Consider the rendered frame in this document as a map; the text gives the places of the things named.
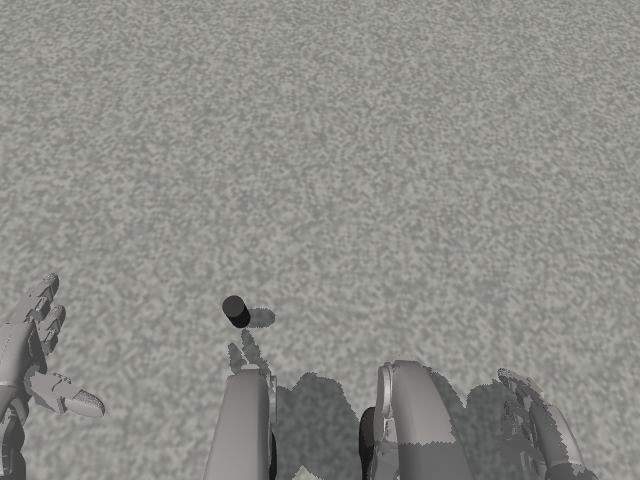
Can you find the can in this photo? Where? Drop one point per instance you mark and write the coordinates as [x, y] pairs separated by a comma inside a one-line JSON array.
[[236, 311]]

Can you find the left robot arm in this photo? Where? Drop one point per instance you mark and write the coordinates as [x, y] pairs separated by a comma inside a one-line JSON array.
[[14, 411]]

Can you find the right robot hand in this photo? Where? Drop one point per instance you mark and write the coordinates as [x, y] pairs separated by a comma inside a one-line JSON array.
[[547, 441]]

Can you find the left robot hand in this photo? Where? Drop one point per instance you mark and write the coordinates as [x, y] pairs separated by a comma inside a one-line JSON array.
[[24, 343]]

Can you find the right robot foot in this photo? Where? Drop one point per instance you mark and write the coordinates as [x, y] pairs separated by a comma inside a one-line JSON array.
[[366, 441]]

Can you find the right robot arm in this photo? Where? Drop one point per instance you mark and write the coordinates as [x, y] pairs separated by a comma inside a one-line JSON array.
[[569, 471]]

